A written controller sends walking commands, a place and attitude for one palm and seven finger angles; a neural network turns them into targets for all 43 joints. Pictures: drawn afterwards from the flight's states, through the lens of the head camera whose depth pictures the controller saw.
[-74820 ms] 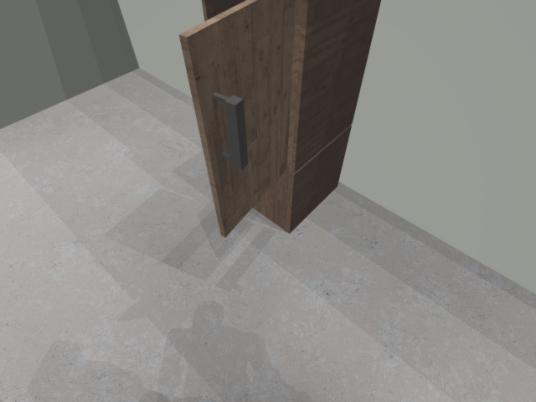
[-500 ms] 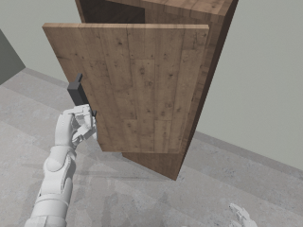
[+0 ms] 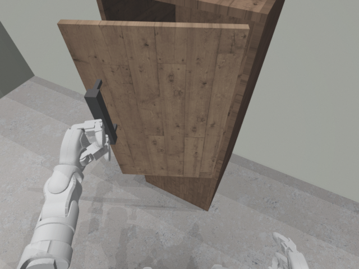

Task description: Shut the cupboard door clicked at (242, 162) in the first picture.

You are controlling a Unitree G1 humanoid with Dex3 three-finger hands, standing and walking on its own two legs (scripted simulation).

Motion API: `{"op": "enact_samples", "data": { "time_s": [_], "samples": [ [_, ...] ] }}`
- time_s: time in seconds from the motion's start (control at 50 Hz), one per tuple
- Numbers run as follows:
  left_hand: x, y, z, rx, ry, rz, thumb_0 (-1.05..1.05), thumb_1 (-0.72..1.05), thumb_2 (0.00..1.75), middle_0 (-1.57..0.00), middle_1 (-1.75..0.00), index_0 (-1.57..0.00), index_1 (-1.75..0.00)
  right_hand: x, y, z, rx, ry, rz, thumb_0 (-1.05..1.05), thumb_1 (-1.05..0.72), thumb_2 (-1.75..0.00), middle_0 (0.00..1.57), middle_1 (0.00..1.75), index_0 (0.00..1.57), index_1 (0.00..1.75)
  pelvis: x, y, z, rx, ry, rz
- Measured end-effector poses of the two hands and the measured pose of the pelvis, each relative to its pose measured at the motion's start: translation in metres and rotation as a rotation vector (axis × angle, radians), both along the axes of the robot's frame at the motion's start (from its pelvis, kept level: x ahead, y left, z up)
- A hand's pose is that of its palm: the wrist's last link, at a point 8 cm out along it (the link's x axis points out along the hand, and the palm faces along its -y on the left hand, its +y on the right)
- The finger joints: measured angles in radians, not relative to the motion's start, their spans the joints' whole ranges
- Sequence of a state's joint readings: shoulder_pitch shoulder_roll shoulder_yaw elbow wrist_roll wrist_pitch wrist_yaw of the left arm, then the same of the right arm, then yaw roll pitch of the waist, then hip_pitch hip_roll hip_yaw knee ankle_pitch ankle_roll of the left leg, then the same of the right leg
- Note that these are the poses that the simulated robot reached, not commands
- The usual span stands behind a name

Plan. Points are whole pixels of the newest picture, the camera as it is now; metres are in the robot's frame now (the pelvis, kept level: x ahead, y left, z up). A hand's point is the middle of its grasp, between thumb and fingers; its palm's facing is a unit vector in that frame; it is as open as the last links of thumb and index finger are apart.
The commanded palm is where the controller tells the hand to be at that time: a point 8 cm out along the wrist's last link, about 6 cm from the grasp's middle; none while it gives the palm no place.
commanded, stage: push the door shut along its arc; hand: left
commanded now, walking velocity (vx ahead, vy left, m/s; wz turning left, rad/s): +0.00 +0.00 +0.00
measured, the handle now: (105, 113) +0.47 +0.20 +0.07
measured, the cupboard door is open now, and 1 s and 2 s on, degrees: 24 7 0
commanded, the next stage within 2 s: pull the fist back off the door in 1.72 s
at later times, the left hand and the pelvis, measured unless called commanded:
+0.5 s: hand (115, 120) +0.43 +0.17 +0.08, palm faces -0.19 -0.98 -0.02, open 3.2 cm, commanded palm +0.42 +0.22 +0.08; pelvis +0.00 +0.01 -0.01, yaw +0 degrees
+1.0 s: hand (138, 103) +0.48 +0.12 +0.09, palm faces -0.34 -0.94 -0.01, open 3.2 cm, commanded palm +0.48 +0.18 +0.08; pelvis +0.00 +0.02 -0.02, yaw -1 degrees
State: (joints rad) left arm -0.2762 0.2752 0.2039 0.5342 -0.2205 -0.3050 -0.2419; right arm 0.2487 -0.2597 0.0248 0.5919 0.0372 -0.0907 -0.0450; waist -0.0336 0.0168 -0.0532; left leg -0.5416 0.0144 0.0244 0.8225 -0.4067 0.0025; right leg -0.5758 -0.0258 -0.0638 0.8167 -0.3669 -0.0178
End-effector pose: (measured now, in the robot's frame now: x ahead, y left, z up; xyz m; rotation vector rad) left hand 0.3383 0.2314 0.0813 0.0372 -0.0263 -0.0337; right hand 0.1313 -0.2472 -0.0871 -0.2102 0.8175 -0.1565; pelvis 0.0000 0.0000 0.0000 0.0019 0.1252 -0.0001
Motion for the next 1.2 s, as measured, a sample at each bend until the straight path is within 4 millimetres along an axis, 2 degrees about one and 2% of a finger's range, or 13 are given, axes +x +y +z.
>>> {"op": "enact_samples", "data": {
  "time_s": [0.16, 0.44, 0.7, 0.8, 1.0, 1.2],
  "samples": [
    [0.031, -0.003, 0.010, -0.006, -0.023, -0.074, 0.02, 0.90, 0.90, -1.30, -1.50, -1.30, -1.50, -0.020, -0.002, -0.008, -0.017, 0.064, -0.024, 0.01, -0.90, -0.90, 0.20, 0.30, 0.20, 0.30, -0.002, 0.003, -0.002, -0.005, 0.020, 0.003],
    [0.074, -0.004, 0.004, -0.011, 0.023, -0.141, 0.02, 0.90, 0.90, -1.32, -1.50, -1.31, -1.50, -0.067, -0.006, -0.020, -0.038, 0.222, -0.086, 0.01, -0.90, -0.90, 0.20, 0.30, 0.20, 0.30, -0.002, 0.010, -0.007, -0.009, 0.071, -0.005],
    [0.108, -0.015, 0.003, -0.025, 0.036, -0.212, 0.02, 0.90, 0.90, -1.31, -1.50, -1.31, -1.50, -0.089, -0.002, -0.024, -0.050, 0.293, -0.119, 0.01, -0.90, -0.90, 0.20, 0.30, 0.20, 0.30, -0.003, 0.017, -0.012, -0.018, 0.110, -0.006],
    [0.119, -0.024, 0.004, -0.011, 0.035, -0.251, 0.02, 0.90, 0.90, -1.30, -1.50, -1.30, -1.50, -0.095, -0.001, -0.027, -0.048, 0.313, -0.129, 0.01, -0.90, -0.90, 0.20, 0.30, 0.20, 0.30, -0.002, 0.019, -0.014, -0.020, 0.128, -0.008],
    [0.144, -0.055, 0.010, -0.017, 0.043, -0.314, 0.02, 0.90, 0.90, -1.30, -1.50, -1.30, -1.50, -0.109, -0.002, -0.031, -0.036, 0.349, -0.163, 0.01, -0.90, -0.90, 0.20, 0.30, 0.20, 0.30, 0.000, 0.017, -0.017, -0.016, 0.150, -0.018],
    [0.170, -0.073, 0.008, -0.005, 0.067, -0.336, 0.02, 0.90, 0.91, -1.30, -1.50, -1.30, -1.50, -0.133, -0.010, -0.035, -0.036, 0.412, -0.202, 0.00, -0.90, -0.90, 0.20, 0.30, 0.20, 0.30, -0.001, 0.009, -0.022, -0.012, 0.185, -0.027]
  ]
}}
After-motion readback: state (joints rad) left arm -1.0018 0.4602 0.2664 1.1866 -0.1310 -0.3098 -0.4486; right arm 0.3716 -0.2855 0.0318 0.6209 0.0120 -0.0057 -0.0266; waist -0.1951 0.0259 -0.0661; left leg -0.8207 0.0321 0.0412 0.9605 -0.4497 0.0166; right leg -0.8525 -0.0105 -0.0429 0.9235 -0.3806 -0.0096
